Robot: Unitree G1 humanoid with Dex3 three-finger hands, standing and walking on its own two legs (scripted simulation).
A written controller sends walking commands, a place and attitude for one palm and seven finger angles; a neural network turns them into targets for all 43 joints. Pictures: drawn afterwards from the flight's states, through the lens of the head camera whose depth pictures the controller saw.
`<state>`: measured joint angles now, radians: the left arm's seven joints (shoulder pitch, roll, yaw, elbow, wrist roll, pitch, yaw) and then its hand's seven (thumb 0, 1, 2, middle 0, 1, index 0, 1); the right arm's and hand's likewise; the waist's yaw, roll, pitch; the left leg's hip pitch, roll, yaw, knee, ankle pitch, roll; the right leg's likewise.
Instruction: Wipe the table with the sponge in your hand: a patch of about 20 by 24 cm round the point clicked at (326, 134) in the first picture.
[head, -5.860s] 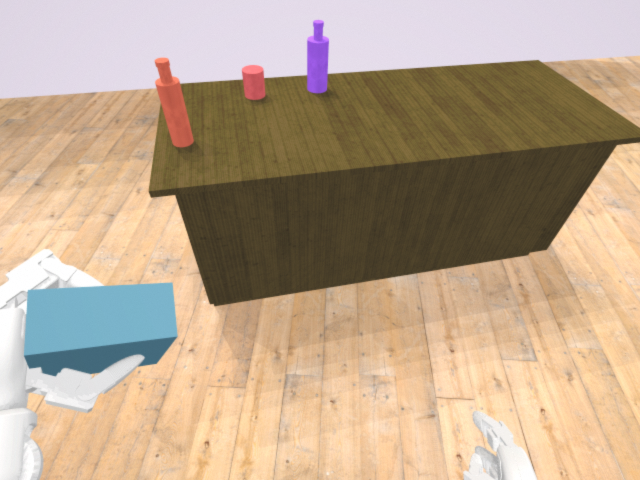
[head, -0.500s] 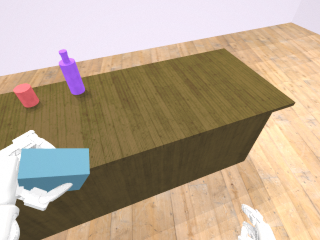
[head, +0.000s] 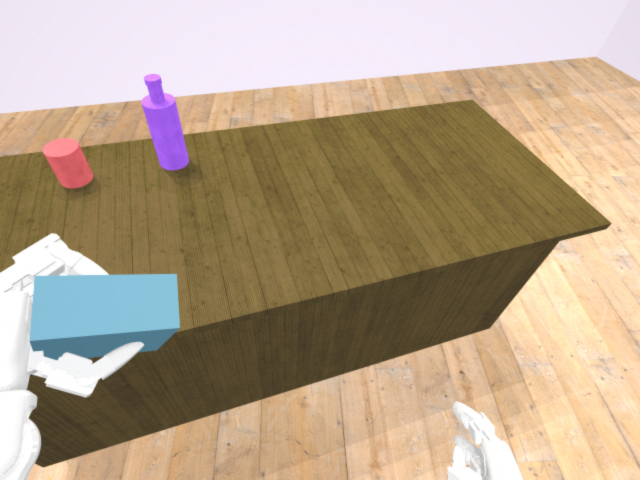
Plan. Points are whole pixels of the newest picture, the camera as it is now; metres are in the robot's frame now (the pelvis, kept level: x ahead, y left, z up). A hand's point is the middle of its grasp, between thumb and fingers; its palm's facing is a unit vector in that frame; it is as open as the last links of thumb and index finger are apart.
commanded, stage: come to a stop and stand still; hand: left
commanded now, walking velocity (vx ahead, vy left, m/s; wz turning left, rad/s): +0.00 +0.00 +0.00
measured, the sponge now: (125, 318) +0.23 +0.23 +0.13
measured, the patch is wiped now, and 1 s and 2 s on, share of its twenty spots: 0.00 0.00 0.00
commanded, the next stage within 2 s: look again from close up in 0.62 s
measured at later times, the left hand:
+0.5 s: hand (99, 266) +0.26 +0.26 +0.16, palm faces +0.39 -0.84 -0.39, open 9.4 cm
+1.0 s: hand (103, 282) +0.25 +0.25 +0.16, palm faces +0.43 -0.83 -0.36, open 9.4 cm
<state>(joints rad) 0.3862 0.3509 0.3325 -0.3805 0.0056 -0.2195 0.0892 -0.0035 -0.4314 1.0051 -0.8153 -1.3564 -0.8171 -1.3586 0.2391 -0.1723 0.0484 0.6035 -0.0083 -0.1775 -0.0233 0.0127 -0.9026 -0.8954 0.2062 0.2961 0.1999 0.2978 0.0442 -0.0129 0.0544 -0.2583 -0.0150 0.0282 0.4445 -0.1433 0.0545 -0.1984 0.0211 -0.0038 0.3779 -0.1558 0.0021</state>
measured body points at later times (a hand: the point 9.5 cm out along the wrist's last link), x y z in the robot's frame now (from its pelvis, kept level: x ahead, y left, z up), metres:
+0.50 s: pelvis +0.05 +0.01 +0.00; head +0.07 +0.03 +0.45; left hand +0.24 +0.30 +0.18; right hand +0.25 -0.21 -0.06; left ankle +0.07 +0.08 -0.74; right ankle +0.05 -0.13 -0.74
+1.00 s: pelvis +0.04 -0.01 +0.00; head +0.05 +0.00 +0.45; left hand +0.22 +0.29 +0.17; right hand +0.23 -0.23 -0.07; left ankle +0.07 +0.08 -0.74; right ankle +0.05 -0.13 -0.74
